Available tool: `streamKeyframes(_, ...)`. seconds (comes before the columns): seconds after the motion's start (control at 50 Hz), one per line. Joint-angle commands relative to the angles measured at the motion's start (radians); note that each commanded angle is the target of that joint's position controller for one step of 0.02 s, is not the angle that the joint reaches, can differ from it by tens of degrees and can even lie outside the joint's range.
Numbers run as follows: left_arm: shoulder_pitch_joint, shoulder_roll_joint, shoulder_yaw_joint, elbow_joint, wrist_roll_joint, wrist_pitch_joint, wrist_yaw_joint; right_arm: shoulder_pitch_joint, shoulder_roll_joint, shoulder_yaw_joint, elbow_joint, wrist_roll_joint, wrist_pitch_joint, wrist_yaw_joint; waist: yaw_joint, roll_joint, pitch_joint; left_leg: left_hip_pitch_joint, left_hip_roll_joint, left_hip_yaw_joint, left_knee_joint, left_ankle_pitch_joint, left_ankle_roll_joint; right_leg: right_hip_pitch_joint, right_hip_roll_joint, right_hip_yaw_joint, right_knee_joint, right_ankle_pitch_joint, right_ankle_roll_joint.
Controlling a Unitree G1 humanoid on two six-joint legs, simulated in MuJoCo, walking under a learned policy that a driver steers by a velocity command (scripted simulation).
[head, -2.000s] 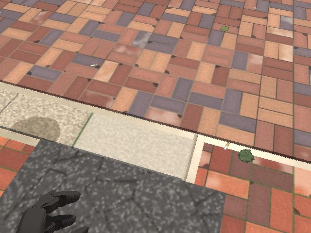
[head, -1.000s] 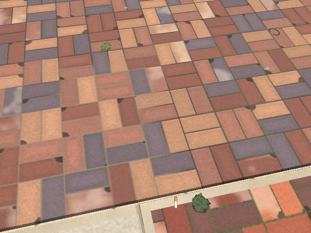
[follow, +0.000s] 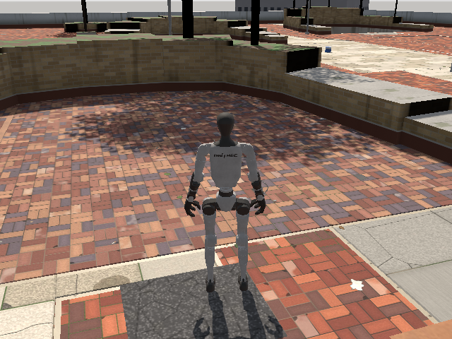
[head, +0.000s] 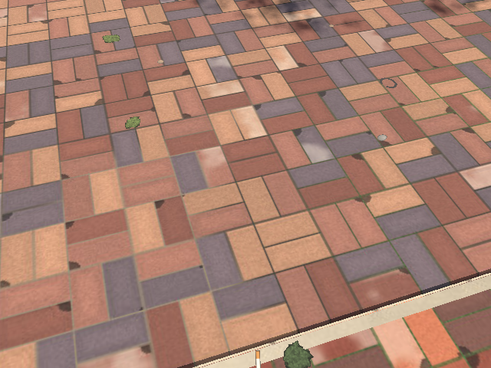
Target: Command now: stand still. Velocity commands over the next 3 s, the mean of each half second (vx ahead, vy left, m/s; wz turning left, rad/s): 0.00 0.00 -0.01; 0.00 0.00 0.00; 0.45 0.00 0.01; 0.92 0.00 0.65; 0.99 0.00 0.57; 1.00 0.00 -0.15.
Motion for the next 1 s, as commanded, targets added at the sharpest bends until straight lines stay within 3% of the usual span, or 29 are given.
streamKeyframes(0.02, 0.005, 0.102, 0.021, -0.014, -0.001, -0.009, 0.007, -0.005, -0.109, -0.023, -0.021, 0.001, -0.01, -0.004, -0.002, 0.006, -0.023, -0.035, 0.047, -0.051, -0.107, 0.156, 0.023, 0.039, -0.033, 0.035, -0.066, 0.18, -0.017)
streamKeyframes(0.46, 0.029, 0.073, 0.004, 0.148, -0.006, -0.011, 0.014, 0.056, -0.095, -0.014, 0.1, 0.005, -0.002, -0.014, -0.005, 0.004, 0.003, -0.023, 0.028, -0.044, -0.133, 0.159, 0.03, 0.029, -0.027, 0.009, -0.092, 0.159, -0.008)
streamKeyframes(1.0, 0.088, 0.047, -0.016, 0.208, -0.009, -0.016, 0.018, 0.13, -0.064, -0.008, 0.138, 0.007, 0.001, -0.015, -0.005, 0.003, 0.02, -0.028, 0.021, -0.046, -0.139, 0.156, 0.037, 0.005, -0.027, -0.003, -0.096, 0.138, -0.003)
Next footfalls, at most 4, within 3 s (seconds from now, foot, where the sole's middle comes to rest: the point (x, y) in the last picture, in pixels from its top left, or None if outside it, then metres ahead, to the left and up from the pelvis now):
1.40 right None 0.11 -0.17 -0.77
1.88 left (231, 363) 0.53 0.07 -0.77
2.30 right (233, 232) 0.96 0.07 -0.77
2.78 left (96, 190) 1.14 0.56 -0.77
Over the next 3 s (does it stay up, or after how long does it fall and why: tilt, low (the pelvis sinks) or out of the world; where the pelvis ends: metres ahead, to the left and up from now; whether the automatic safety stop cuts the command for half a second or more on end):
stays up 1.18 0.46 0.00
